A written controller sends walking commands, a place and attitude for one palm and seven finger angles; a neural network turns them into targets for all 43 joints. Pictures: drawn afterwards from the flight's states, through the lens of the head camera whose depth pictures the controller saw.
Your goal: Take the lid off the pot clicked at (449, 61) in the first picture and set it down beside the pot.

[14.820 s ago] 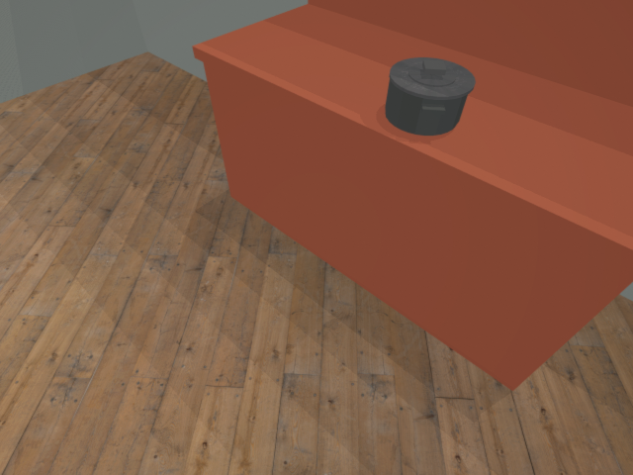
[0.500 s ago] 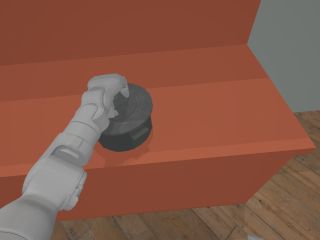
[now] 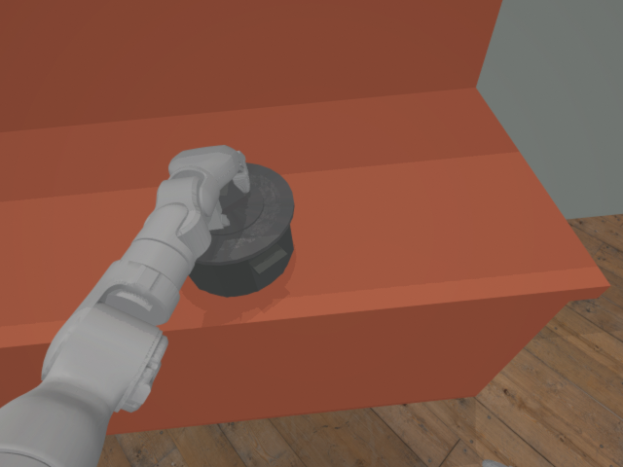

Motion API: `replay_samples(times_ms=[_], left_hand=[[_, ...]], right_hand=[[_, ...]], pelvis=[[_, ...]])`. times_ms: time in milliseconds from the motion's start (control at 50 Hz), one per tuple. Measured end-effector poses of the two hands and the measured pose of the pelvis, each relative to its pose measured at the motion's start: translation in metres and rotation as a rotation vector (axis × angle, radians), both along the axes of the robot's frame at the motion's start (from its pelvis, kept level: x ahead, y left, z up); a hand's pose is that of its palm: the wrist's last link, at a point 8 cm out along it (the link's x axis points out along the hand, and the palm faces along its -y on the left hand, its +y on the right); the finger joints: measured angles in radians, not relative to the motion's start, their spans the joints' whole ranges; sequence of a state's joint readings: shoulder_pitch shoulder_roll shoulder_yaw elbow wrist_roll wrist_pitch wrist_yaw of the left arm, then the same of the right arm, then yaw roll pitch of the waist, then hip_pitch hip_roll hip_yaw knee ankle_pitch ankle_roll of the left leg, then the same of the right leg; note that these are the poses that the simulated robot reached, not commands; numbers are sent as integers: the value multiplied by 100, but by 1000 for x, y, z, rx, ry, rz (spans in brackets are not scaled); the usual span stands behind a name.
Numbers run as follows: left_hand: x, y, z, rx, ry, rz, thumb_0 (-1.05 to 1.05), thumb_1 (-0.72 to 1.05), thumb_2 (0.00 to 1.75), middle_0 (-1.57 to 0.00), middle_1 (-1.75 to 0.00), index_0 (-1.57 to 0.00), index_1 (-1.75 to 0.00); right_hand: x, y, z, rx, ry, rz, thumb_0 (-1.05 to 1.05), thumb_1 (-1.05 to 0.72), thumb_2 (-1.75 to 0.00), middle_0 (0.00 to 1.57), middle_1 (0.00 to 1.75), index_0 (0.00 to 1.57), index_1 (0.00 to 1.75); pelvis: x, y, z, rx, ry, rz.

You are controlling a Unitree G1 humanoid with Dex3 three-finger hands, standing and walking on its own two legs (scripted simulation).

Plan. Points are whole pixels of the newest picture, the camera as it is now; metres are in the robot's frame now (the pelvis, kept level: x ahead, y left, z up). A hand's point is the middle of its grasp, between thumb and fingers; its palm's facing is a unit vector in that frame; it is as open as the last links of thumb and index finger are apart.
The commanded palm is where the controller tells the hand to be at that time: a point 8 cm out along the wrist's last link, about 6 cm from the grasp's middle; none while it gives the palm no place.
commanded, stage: close the fingers and squeeze the knob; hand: left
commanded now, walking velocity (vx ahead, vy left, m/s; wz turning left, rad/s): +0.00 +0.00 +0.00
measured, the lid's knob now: (224, 197) +0.48 +0.13 +0.07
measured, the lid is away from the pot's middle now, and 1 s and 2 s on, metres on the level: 0.00 0.01 0.01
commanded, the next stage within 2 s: lift the lid straight up in 0.46 s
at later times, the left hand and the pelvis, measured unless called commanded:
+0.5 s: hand (216, 204) +0.45 +0.13 +0.09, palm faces -0.30 -0.08 -0.95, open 8.8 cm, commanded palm +0.44 +0.14 +0.15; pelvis +0.00 +0.00 +0.00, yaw +0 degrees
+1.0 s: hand (214, 196) +0.44 +0.13 +0.11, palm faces -0.28 -0.07 -0.96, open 8.7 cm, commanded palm +0.43 +0.13 +0.19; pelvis +0.00 +0.00 +0.00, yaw +1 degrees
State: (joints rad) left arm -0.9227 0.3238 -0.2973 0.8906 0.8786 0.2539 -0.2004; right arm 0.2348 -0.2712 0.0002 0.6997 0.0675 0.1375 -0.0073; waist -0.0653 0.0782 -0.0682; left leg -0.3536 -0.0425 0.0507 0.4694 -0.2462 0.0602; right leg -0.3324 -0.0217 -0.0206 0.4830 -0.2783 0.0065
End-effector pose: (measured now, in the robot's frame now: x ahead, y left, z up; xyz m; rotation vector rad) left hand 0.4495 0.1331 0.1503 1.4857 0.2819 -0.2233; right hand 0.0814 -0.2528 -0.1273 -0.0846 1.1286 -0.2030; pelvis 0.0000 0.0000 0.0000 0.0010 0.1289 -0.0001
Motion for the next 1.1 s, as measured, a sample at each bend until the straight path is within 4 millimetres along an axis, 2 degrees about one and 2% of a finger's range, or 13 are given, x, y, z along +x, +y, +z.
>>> replay_samples(times_ms=[360,760,1100], left_hand=[[-1,1,-1,-8,-13,4,0,5,94,-63,-88,-62,-85],[-7,1,2,3,-24,5,0,6,93,-63,-87,-62,-84],[-9,-7,31,5,-55,1,2,5,93,-64,-87,-64,-84]], right_hand=[[16,0,4,1,-36,12,1,-91,-90,20,30,20,30],[19,5,1,19,-42,24,1,-91,-90,20,30,20,30],[33,6,5,20,-103,57,1,-91,-90,20,30,20,30]], pelvis=[[1,-1,0,-1,-2,-2],[1,0,0,-1,-12,6],[-3,-3,1,4,-34,14]])
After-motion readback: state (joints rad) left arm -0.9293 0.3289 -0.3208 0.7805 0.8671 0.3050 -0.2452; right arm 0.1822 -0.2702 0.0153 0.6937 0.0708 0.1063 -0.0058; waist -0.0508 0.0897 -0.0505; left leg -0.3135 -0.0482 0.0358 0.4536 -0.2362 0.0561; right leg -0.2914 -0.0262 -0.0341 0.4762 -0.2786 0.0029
